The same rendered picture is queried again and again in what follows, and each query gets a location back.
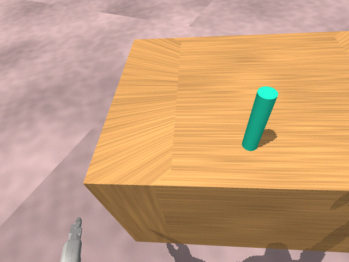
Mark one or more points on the can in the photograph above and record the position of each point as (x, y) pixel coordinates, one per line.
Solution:
(261, 110)

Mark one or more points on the left robot hand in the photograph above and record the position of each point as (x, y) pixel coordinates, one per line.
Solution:
(72, 248)

